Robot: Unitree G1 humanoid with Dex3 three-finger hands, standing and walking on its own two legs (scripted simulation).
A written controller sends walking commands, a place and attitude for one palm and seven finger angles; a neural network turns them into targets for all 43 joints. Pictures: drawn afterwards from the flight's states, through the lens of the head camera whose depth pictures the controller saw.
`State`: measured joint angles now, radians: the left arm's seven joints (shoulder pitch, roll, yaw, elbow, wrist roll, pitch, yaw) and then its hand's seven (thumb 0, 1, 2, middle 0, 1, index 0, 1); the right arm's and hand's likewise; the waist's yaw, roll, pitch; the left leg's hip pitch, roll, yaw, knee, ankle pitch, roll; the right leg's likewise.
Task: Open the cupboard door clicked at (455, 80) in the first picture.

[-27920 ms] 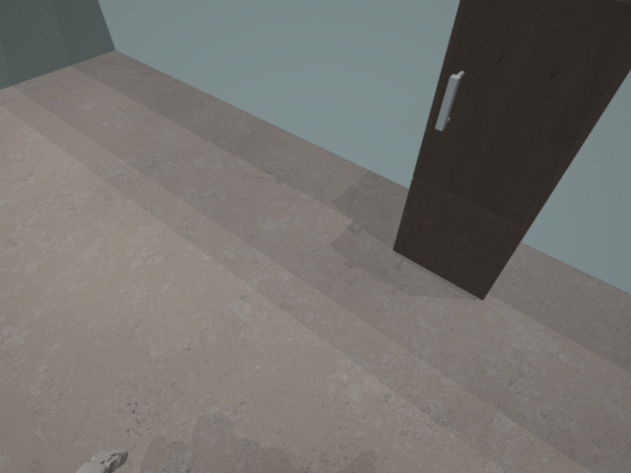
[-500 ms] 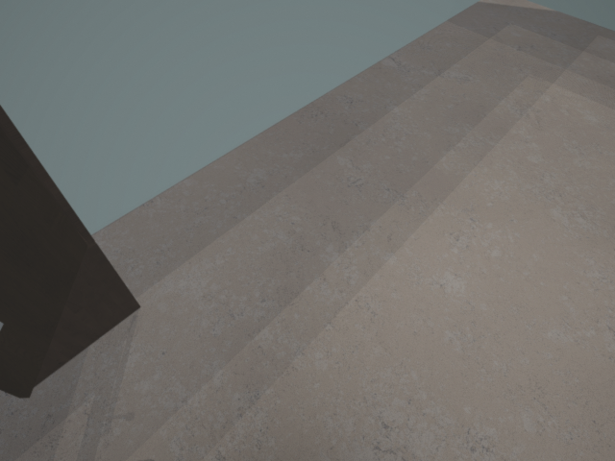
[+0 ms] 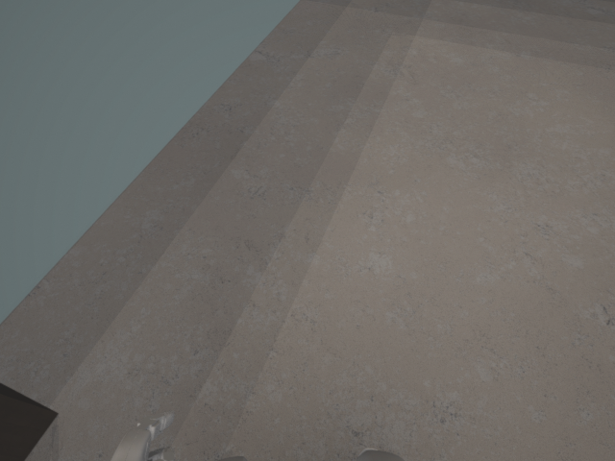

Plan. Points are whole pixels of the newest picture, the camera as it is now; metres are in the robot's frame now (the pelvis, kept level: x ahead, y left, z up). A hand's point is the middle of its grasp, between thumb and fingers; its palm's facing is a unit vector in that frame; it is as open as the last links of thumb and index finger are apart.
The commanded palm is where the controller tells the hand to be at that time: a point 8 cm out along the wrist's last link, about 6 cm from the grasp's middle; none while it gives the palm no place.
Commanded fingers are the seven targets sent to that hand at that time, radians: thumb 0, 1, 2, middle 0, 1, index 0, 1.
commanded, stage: walk to a spot facing it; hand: left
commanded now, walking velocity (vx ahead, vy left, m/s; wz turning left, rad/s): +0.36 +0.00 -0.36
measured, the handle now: out of the picture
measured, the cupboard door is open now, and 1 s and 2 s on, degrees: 45 45 45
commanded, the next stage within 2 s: turn to face it in 1.00 s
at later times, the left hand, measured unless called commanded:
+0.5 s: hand (186, 384) +0.25 +0.21 -0.17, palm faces -0.11 -0.98 -0.18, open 7.4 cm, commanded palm none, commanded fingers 0.00 0.90 0.90 -0.20 -0.30 -0.20 -0.30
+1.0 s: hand (283, 230) +0.55 +0.07 -0.15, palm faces -0.29 -0.94 -0.19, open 7.2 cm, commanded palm none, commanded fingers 0.00 0.90 0.90 -0.20 -0.30 -0.20 -0.30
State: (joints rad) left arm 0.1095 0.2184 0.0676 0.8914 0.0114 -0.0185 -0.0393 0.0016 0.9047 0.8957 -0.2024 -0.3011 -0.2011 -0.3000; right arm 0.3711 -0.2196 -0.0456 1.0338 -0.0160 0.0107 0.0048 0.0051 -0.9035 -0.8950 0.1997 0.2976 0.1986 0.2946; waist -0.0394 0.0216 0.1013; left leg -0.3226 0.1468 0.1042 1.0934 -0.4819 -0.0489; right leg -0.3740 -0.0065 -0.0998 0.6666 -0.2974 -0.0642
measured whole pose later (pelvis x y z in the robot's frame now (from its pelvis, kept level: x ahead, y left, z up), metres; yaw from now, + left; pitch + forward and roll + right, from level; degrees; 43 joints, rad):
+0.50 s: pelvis +0.22 +0.02 +0.01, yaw -11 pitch +0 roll +0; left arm 0.31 0.22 0.08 1.05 0.03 0.00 -0.02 0.01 0.91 0.90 -0.20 -0.30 -0.20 -0.30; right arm 0.18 -0.15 -0.03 0.93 -0.04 -0.08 0.00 0.00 -0.90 -0.89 0.20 0.30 0.20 0.29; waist 0.03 -0.06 0.06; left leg -0.30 0.05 0.12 0.54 -0.25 0.01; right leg -0.44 -0.01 -0.02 1.21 -0.37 -0.04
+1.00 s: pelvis +0.44 -0.09 +0.02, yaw -18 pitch +1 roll +0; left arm 0.23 0.19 0.06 1.02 0.01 -0.06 0.01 -0.01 0.94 0.90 -0.21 -0.30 -0.20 -0.30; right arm 0.27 -0.16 -0.05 1.05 -0.02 -0.02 0.01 0.01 -0.91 -0.90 0.20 0.30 0.19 0.29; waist -0.03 -0.02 0.05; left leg -0.51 0.13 0.09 0.94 -0.31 -0.04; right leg -0.17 0.01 -0.11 0.43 -0.27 -0.05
